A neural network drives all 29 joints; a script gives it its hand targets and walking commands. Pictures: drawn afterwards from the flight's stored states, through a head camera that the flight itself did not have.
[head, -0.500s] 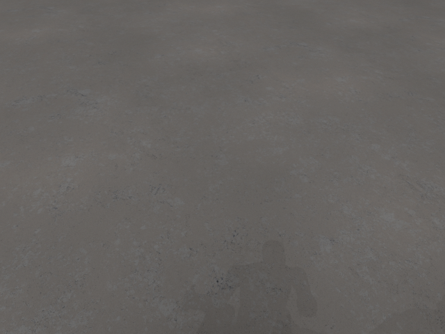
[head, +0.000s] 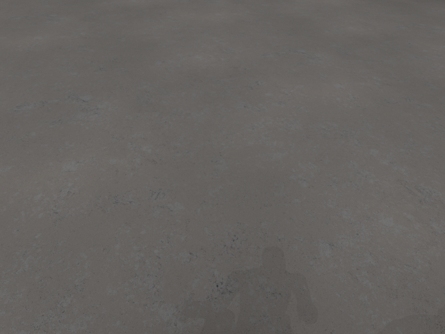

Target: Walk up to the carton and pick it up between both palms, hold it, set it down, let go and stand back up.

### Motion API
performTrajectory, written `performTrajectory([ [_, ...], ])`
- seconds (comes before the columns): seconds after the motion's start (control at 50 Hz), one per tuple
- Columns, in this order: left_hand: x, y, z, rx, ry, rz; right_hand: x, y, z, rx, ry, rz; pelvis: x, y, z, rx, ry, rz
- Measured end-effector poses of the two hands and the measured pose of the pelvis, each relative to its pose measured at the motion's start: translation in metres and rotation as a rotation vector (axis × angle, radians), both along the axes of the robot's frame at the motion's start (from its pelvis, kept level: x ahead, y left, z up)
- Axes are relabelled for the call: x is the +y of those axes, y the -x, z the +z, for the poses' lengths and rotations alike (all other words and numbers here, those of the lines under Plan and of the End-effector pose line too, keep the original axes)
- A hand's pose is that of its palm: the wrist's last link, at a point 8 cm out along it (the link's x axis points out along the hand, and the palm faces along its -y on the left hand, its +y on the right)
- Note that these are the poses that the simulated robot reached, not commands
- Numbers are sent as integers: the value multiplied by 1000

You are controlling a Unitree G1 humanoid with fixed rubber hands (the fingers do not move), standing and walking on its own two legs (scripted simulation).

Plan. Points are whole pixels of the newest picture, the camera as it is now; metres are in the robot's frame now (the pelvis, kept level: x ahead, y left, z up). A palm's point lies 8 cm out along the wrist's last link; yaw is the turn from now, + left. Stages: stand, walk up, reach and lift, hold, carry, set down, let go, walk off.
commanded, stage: stand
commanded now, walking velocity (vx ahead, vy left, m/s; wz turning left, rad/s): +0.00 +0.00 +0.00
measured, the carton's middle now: out of the picture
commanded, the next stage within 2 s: none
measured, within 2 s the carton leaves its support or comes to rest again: neither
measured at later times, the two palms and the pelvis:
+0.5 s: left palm out of the picture +0.07 +0.27 -0.12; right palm out of the picture +0.08 -0.26 -0.12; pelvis +0.00 +0.00 +0.00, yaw +0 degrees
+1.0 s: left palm out of the picture +0.07 +0.27 -0.12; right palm out of the picture +0.08 -0.26 -0.12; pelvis +0.00 +0.00 +0.00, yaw +0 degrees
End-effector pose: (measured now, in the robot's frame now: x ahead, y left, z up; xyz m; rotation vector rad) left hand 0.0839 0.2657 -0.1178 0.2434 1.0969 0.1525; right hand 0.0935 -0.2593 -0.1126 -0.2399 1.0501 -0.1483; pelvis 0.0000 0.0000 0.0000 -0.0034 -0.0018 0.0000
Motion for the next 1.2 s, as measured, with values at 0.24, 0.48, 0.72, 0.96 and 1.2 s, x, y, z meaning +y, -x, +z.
performTrajectory([
  [0.24, 1, 10, -2, 29, 0, 8, -1, 9, -2, 27, -1, -7, 0, 3, 1, 2, 0, 0],
  [0.48, 1, 14, -3, 46, -1, 13, -1, 13, -4, 44, -2, -11, 0, 3, 1, 4, 0, 0],
  [0.72, 2, 13, -3, 53, -1, 14, -1, 12, -4, 51, -2, -12, 0, 0, 2, 10, 0, 0],
  [0.96, 2, 10, -3, 52, -2, 16, -1, 10, -3, 51, -2, -13, 0, -2, 3, 15, 0, 0],
  [1.2, 2, 10, -3, 53, -3, 17, -1, 9, -3, 51, -2, -14, 0, -3, 3, 18, 0, 0],
])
